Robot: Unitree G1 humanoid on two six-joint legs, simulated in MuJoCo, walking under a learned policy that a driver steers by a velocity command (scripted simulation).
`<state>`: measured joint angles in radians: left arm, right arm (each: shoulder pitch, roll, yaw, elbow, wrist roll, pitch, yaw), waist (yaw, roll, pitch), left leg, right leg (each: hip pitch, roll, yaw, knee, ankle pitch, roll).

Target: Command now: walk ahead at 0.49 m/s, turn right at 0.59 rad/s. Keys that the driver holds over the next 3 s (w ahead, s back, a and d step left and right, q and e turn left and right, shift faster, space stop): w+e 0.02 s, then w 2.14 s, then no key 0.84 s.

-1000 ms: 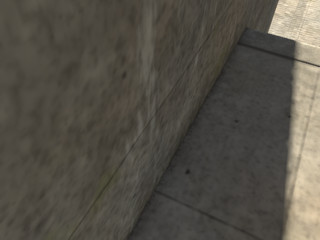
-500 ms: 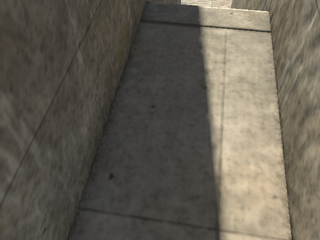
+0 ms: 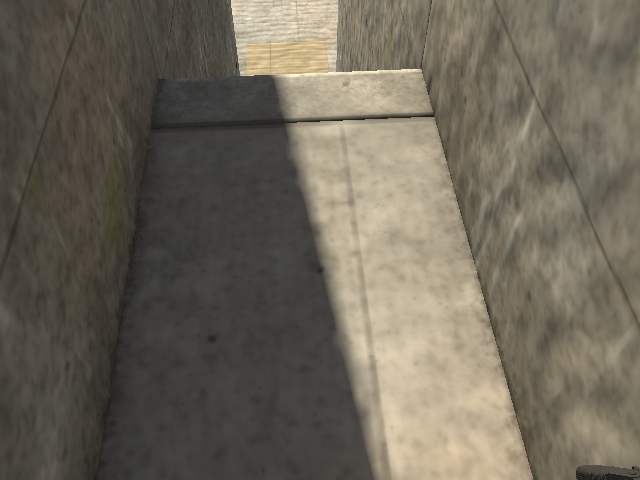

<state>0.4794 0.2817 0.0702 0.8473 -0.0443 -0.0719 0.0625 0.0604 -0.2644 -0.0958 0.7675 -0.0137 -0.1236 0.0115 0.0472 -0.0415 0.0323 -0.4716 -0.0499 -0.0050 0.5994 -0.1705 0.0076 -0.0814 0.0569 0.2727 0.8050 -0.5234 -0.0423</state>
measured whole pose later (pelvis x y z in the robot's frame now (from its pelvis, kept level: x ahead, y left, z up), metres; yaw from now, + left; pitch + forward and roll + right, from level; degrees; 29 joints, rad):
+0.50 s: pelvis +0.29 -0.03 +0.02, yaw -7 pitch +1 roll +2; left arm 0.37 0.23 0.02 0.84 0.02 -0.09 0.04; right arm 0.21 -0.26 -0.06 0.95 -0.03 -0.03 0.02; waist 0.01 0.05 0.05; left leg -0.49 -0.03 -0.09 1.23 -0.32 0.05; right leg -0.25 -0.03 -0.06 0.51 -0.27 -0.02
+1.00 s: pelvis +0.59 +0.08 +0.01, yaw -6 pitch +2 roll +1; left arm 0.32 0.28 0.06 0.89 -0.01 -0.08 0.10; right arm 0.17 -0.29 -0.08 0.98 0.00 -0.05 0.01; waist 0.00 -0.02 0.05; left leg -0.41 -0.09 0.06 0.53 -0.16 0.10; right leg -0.49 -0.14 0.05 1.36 -0.33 0.01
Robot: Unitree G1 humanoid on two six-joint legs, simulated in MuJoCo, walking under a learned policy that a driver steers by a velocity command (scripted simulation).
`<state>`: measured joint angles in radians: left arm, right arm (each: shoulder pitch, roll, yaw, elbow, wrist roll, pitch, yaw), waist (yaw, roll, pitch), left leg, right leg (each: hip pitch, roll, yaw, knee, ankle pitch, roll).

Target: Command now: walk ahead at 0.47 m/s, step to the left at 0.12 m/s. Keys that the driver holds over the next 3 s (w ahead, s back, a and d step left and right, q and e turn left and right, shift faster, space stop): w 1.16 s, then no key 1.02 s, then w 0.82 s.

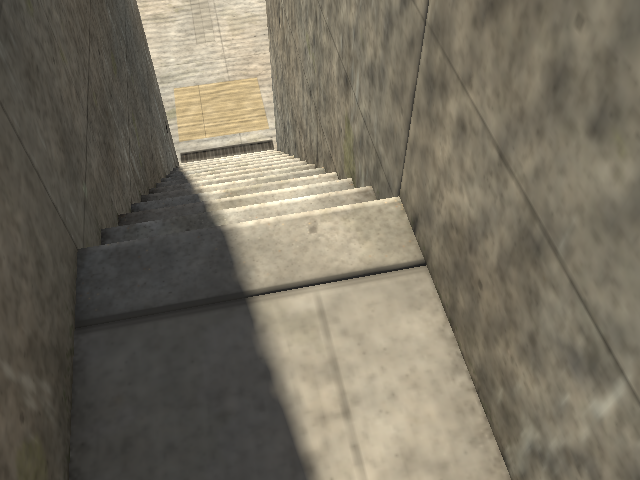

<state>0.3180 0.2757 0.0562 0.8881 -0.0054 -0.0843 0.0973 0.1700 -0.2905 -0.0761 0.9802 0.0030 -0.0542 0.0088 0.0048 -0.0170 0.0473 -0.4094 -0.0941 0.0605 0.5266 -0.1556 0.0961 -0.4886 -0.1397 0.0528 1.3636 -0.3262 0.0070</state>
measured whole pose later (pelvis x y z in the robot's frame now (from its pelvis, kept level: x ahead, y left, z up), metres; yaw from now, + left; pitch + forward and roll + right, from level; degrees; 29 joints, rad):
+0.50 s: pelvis +0.27 +0.03 +0.00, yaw +1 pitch +2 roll +0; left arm 0.08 0.21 0.00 0.77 0.00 -0.08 0.06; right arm 0.43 -0.31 -0.09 1.01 0.02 -0.04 -0.01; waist -0.03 0.06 0.03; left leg -0.15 -0.15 -0.05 0.88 -0.43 0.04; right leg -0.41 -0.01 -0.06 0.57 -0.19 -0.04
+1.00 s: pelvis +0.56 +0.14 +0.00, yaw -1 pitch +3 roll +1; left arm 0.20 0.25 0.07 0.81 0.08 -0.12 -0.06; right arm 0.35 -0.19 0.01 0.88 0.01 -0.11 0.05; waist -0.02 -0.02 -0.01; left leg -0.35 -0.02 -0.02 0.58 -0.27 0.01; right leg -0.66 -0.06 -0.01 1.40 -0.39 -0.09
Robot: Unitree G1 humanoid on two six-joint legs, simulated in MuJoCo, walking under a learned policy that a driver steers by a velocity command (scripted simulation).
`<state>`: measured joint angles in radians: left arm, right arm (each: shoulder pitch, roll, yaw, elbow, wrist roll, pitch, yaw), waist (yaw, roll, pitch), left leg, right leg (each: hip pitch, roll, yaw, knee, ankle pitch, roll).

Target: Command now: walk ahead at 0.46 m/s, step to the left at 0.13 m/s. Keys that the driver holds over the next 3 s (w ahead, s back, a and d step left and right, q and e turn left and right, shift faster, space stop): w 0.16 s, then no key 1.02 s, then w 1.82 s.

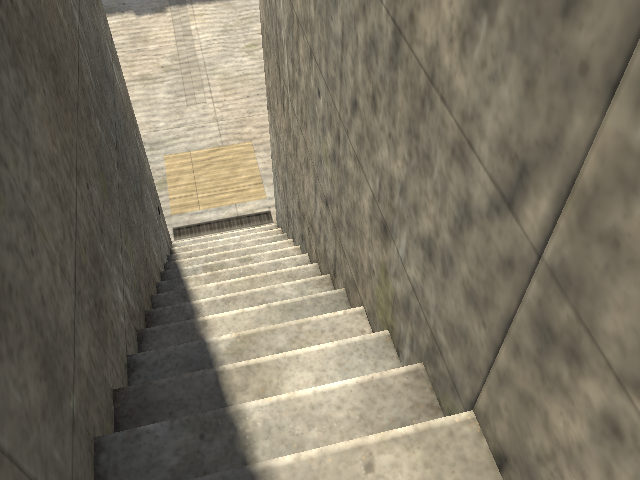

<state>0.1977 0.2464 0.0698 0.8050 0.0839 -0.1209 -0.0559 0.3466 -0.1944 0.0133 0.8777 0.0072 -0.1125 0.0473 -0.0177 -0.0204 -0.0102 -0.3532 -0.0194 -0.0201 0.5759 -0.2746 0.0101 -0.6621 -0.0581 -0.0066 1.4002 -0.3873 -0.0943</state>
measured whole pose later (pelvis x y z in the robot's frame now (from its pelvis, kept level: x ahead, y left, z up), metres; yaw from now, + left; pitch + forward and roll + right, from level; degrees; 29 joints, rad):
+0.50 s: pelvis +0.22 -0.01 +0.01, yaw -1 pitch +5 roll -1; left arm 0.32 0.22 0.06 0.79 0.03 -0.08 -0.09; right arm 0.20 -0.22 -0.04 0.90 -0.01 -0.08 0.09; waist -0.02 0.00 -0.02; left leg -0.55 0.07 -0.02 0.73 -0.12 -0.12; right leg -0.33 0.02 -0.08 0.48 -0.23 -0.04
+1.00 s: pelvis +0.27 +0.02 +0.00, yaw +1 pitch -1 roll +1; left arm 0.19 0.25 0.03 0.82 0.00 -0.06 -0.08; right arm 0.18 -0.23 -0.05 0.90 0.05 -0.04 0.10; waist -0.04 -0.02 0.05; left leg -0.30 -0.02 0.00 0.59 -0.28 0.00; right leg -0.22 -0.07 -0.06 0.63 -0.40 0.02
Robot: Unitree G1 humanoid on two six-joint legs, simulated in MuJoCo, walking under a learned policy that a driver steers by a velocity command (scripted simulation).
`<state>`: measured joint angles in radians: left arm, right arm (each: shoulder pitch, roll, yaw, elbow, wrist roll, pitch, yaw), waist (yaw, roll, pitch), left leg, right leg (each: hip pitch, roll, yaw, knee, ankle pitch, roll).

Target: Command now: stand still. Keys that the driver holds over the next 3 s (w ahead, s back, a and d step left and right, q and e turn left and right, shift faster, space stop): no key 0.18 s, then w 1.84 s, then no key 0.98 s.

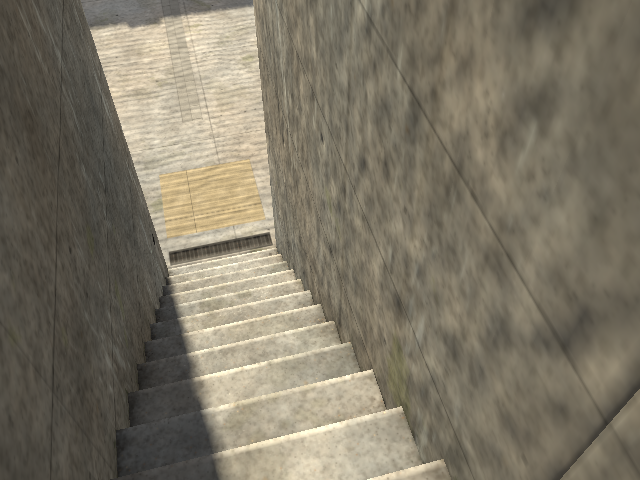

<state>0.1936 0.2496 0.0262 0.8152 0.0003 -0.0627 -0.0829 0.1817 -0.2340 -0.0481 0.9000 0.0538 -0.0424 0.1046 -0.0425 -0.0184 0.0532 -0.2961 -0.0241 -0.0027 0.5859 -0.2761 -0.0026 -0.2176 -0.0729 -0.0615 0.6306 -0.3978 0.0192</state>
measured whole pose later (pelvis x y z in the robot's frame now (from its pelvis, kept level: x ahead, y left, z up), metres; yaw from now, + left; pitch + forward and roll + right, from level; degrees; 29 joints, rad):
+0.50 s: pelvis +0.05 +0.02 +0.00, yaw -1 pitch -1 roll +1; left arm 0.27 0.29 0.03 0.94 0.06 -0.07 -0.02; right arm 0.26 -0.26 -0.04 0.86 0.02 -0.11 0.03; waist -0.01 -0.03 0.04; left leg -0.22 -0.07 -0.01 0.59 -0.36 0.05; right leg -0.24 -0.06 -0.01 0.84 -0.50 -0.04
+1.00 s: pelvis +0.20 +0.00 -0.02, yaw -1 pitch +5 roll -2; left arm 0.45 0.17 0.01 0.85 0.06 -0.12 -0.02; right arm 0.21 -0.22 -0.03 0.90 -0.09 -0.08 0.09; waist 0.04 0.03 -0.04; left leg -0.78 0.07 -0.06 1.10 0.02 -0.05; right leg -0.38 0.01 -0.09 0.72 -0.43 -0.07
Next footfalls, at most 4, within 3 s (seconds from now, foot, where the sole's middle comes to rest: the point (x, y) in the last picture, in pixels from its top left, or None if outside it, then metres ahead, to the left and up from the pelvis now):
0.76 right None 0.20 -0.11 -0.76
1.24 left None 0.37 0.20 -0.97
1.74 right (333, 461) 0.67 -0.03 -1.17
2.26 left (246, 431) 0.85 0.24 -1.38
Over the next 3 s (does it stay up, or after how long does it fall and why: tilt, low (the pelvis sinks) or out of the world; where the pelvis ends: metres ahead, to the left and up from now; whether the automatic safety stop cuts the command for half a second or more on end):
stays up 0.84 0.17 -0.62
